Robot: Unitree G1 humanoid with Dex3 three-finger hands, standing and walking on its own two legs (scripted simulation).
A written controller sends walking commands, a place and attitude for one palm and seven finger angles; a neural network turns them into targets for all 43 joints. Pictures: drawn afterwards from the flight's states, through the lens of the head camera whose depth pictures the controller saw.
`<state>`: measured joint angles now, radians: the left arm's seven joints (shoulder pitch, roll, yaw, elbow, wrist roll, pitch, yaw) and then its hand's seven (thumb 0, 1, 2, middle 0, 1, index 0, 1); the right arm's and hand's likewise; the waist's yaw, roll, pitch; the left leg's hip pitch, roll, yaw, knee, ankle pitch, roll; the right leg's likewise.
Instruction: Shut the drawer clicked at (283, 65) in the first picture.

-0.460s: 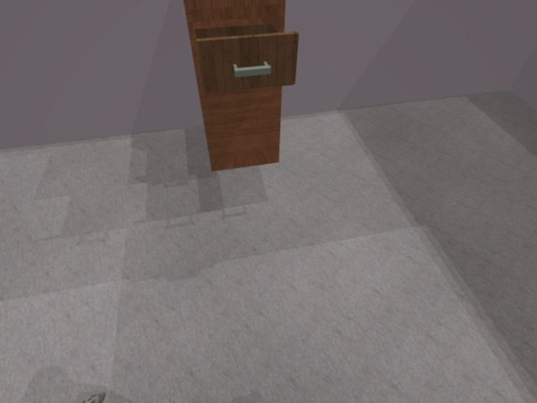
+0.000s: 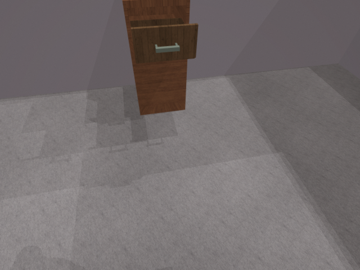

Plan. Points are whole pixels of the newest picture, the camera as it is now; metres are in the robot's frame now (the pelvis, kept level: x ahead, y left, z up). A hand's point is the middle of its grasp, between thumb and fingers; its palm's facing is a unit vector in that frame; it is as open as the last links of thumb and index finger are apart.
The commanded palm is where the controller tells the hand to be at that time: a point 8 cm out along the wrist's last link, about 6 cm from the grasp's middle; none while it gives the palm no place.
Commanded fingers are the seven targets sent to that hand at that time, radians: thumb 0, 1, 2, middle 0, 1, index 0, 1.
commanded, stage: stand and wait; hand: left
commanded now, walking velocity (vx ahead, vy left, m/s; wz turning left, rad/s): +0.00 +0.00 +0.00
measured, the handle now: (167, 47) +1.14 +0.14 -0.05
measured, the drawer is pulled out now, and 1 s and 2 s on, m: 0.28 0.28 0.28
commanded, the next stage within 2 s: look at it before walking up in 0.36 s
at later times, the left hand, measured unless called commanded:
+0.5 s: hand out of the picture +0.07 +0.24 -0.15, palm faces -0.03 -0.94 -0.33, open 7.4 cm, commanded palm none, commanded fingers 0.00 0.90 0.90 -0.20 -0.30 -0.20 -0.30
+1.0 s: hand out of the picture +0.06 +0.24 -0.16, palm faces -0.03 -0.95 -0.32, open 7.4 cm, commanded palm none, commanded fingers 0.00 0.90 0.90 -0.20 -0.30 -0.20 -0.30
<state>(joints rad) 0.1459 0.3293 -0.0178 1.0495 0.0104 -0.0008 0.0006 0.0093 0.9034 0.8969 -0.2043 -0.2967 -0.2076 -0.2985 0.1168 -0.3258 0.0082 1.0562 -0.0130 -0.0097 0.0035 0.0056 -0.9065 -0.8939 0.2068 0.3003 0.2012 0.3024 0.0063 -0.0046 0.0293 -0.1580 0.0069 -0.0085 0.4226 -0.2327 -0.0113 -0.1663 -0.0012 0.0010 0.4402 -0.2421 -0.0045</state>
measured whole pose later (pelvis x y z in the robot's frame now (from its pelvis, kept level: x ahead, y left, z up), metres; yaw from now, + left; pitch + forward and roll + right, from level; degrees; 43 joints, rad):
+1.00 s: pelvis +0.00 +0.00 +0.00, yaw +0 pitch -2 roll +0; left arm 0.16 0.33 -0.01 1.09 0.01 -0.01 0.00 0.01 0.90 0.90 -0.20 -0.30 -0.21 -0.30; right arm 0.14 -0.32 0.01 1.11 -0.01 -0.01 0.00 0.01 -0.91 -0.89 0.21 0.30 0.20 0.30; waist 0.00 -0.01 0.03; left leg -0.14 0.02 -0.01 0.37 -0.20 -0.02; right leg -0.14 0.01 0.00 0.38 -0.20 -0.01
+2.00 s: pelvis +0.26 -0.03 -0.02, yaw -18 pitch -1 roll -1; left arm 0.41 0.17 0.06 1.12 0.02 -0.03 0.00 0.01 0.91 0.90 -0.20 -0.30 -0.20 -0.30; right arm 0.12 -0.13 -0.03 0.95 -0.03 -0.09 0.01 0.00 -0.91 -0.89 0.20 0.30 0.20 0.30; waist 0.04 -0.05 0.04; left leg -0.38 0.08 0.16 0.66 -0.26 0.05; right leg -0.23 0.01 0.01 0.99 -0.48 -0.04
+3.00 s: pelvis +0.63 -0.18 -0.02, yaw -26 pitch -1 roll -2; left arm 0.31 0.18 0.04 1.10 0.01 -0.01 0.02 0.01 0.91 0.90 -0.20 -0.30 -0.20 -0.30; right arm 0.17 -0.17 -0.03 1.00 -0.02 -0.03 0.00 0.01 -0.92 -0.89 0.20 0.30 0.19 0.30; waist 0.02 -0.04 0.06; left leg -0.37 0.05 0.12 0.63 -0.25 0.07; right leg -0.25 -0.04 -0.13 0.90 -0.53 0.03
